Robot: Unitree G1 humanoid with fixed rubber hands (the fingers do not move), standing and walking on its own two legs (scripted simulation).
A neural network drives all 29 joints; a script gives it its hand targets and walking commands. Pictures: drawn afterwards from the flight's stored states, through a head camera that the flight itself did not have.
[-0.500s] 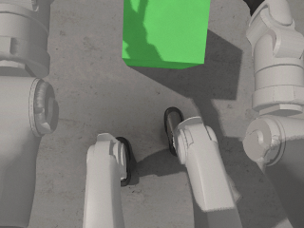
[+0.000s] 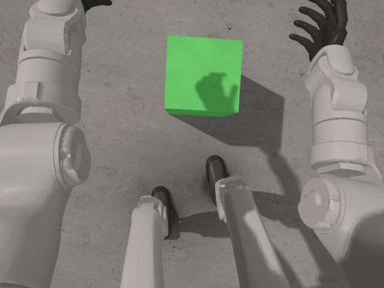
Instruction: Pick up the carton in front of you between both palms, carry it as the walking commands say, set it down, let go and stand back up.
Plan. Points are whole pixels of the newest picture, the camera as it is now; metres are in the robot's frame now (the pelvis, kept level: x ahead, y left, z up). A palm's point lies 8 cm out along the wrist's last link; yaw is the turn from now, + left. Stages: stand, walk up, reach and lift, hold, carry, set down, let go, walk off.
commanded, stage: let go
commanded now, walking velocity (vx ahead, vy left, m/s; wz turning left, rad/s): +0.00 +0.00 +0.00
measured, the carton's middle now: (199, 83) +0.53 -0.11 -0.50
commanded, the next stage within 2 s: stand in 1.48 s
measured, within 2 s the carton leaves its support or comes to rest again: neither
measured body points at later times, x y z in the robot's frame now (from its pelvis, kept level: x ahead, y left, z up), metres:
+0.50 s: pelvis +0.05 -0.03 +0.10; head +0.25 -0.04 +0.50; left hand +0.44 +0.14 +0.00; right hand +0.35 -0.29 +0.00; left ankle +0.04 +0.11 -0.59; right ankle +0.12 -0.13 -0.59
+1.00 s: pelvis +0.09 +0.00 +0.15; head +0.14 +0.00 +0.60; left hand +0.30 +0.22 +0.07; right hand +0.26 -0.25 +0.07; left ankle +0.04 +0.11 -0.59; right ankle +0.12 -0.13 -0.59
